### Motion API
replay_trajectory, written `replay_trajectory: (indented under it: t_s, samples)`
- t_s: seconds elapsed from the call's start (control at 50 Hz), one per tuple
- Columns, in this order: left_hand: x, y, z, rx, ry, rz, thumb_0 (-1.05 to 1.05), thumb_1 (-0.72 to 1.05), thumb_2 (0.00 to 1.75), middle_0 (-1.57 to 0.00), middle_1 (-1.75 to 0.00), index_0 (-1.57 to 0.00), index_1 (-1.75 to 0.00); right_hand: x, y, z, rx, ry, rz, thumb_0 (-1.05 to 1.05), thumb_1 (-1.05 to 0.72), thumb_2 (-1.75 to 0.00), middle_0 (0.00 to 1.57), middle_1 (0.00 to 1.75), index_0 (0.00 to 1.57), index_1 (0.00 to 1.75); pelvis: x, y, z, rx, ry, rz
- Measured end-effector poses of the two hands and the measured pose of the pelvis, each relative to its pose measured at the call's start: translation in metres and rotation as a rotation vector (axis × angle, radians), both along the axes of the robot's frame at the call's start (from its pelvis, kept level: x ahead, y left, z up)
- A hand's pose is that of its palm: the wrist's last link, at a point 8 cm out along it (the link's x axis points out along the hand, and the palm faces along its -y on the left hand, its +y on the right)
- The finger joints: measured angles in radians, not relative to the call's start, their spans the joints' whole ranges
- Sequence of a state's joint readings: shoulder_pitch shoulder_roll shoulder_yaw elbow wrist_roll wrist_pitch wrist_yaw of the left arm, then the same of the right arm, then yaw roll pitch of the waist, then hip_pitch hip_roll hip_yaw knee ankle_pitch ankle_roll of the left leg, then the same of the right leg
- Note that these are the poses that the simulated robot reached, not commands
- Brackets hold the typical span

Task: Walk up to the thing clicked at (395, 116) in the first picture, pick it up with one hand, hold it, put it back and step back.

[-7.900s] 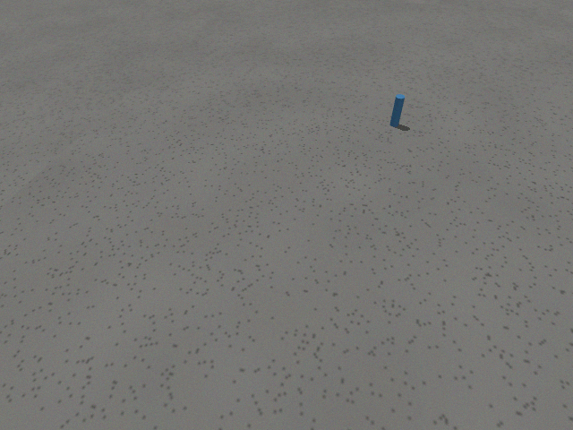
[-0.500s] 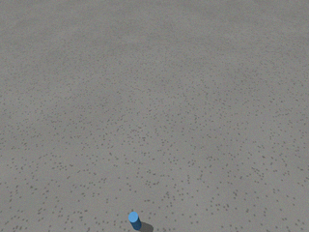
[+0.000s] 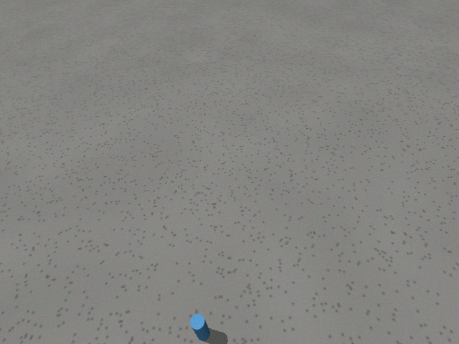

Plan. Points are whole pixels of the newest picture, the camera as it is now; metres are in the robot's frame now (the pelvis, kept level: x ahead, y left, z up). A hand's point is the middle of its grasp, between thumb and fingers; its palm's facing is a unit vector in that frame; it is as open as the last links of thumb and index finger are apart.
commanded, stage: stand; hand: left
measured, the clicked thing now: (200, 328) +0.31 +0.17 -0.69
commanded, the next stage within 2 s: go down in 1.24 s
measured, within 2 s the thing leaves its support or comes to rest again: neither
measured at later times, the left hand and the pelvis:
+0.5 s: hand out of the picture +0.08 +0.25 -0.16, palm faces -0.03 -0.94 -0.35, open 7.4 cm; pelvis +0.00 +0.00 +0.00, yaw +0 degrees
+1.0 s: hand out of the picture +0.07 +0.26 -0.16, palm faces -0.04 -0.94 -0.35, open 7.4 cm; pelvis +0.01 +0.00 +0.00, yaw +0 degrees
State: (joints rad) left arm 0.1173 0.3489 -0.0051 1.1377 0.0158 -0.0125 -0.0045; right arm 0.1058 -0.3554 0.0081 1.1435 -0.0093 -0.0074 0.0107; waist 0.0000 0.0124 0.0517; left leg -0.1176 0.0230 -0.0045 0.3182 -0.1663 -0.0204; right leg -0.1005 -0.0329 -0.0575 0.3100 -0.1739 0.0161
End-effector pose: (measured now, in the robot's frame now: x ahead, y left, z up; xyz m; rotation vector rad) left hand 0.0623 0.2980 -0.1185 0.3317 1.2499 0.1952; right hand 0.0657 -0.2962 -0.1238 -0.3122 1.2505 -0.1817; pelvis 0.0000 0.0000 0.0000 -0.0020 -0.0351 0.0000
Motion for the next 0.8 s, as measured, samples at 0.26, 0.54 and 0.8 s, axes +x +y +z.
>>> replay_trajectory:
  t_s: [0.26,0.54,0.8]
  samples:
    - [0.0084,-0.0018,0.0008,-0.001,-0.019,-0.003,0.01,0.91,0.9,-0.2,-0.3,-0.21,-0.3,0.0051,-0.0015,0.0016,-0.005,-0.012,0.005,0.0,-0.91,-0.9,0.2,0.3,0.2,0.3,0.0027,-0.0012,0.0,-0.001,-0.002,0.0]
    - [0.007,-0.0009,0.001,-0.001,-0.019,-0.004,0.01,0.91,0.9,-0.2,-0.3,-0.21,-0.3,0.0053,-0.0013,0.0023,-0.006,-0.02,0.004,0.0,-0.91,-0.9,0.2,0.3,0.2,0.3,0.0023,-0.0007,0.0001,0.0,-0.006,-0.004]
    - [0.0019,0.0006,-0.0006,-0.001,0.001,-0.001,0.01,0.91,0.9,-0.2,-0.3,-0.21,-0.3,-0.0001,-0.0006,0.0016,-0.006,0.002,-0.001,0.0,-0.91,-0.9,0.2,0.3,0.2,0.3,0.0026,0.0001,0.0003,-0.001,0.0,-0.003]
